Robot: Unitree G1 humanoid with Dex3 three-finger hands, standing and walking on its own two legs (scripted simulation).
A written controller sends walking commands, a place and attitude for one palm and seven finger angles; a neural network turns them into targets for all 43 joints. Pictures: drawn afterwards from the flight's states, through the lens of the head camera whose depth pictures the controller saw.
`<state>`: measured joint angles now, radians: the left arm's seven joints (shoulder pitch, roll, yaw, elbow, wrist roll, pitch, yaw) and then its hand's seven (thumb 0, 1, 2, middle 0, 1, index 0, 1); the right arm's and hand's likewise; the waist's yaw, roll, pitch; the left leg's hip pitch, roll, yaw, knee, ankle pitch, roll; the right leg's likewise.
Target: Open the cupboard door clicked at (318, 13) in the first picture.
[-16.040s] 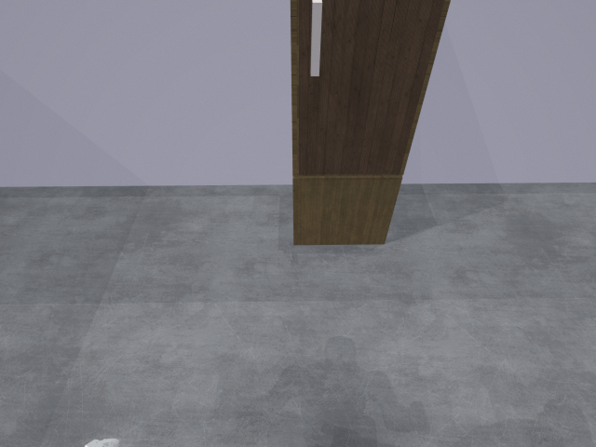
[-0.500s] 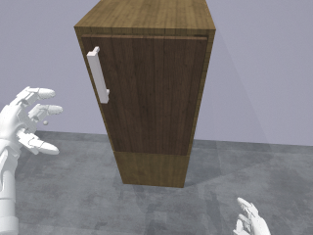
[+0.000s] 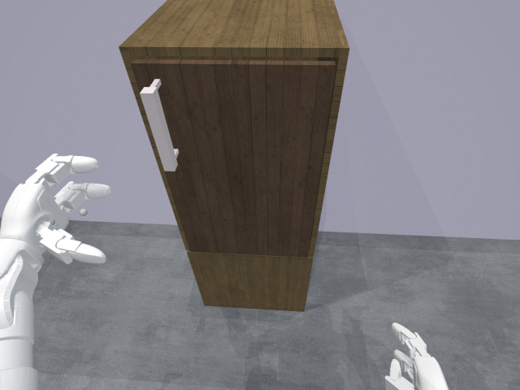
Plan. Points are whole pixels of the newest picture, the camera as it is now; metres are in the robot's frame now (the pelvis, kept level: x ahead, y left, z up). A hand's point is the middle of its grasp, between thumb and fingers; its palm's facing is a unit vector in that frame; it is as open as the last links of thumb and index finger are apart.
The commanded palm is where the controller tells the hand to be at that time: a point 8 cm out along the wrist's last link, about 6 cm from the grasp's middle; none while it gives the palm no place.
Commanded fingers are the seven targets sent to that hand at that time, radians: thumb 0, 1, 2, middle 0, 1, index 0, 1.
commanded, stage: move the hooked fingers beside the handle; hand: left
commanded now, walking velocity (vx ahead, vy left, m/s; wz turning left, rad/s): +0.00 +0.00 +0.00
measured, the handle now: (164, 127) +0.55 +0.25 +0.13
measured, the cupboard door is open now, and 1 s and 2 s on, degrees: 0 0 0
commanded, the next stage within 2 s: none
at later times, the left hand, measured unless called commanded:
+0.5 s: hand (101, 183) +0.36 +0.29 +0.15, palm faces +0.07 -1.00 -0.02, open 13.9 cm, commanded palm +0.34 +0.33 +0.15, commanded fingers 0.00 -0.50 0.30 -0.30 -1.20 -0.30 -1.20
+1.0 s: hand (121, 156) +0.43 +0.29 +0.14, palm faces +0.05 -1.00 -0.01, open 14.0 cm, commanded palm +0.41 +0.34 +0.15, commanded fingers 0.00 -0.50 0.30 -0.30 -1.20 -0.30 -1.20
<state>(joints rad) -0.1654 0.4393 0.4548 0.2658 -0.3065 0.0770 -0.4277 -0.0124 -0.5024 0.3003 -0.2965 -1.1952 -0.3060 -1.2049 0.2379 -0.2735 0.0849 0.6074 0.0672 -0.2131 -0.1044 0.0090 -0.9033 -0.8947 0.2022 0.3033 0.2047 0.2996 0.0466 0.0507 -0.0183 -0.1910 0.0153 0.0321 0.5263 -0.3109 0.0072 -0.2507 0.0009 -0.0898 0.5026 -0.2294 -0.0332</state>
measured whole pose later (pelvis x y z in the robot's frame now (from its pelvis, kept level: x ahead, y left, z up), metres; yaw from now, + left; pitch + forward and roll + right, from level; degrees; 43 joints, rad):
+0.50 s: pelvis +0.00 +0.01 +0.00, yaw -1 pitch +2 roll +0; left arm -0.41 0.51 0.46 0.59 -0.26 0.01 -0.44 -0.01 -0.50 0.30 -0.30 -1.20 -0.31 -1.20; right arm 0.29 -0.30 0.08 0.61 0.07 -0.19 -0.10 0.01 -0.90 -0.89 0.20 0.30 0.21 0.30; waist 0.00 0.03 -0.02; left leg -0.26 0.01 0.05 0.55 -0.32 0.02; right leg -0.33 0.00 -0.08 0.52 -0.23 -0.03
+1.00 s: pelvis +0.01 +0.02 -0.01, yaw -1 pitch +7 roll -1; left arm -0.68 0.59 0.46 0.92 -0.19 -0.09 -0.44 -0.01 -0.50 0.30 -0.30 -1.19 -0.30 -1.20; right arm 0.36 -0.30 0.07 0.62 0.06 -0.12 -0.09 0.01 -0.90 -0.89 0.20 0.30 0.21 0.30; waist -0.05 0.02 -0.04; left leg -0.37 0.01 0.05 0.59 -0.34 0.03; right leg -0.43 0.00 -0.07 0.55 -0.24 -0.01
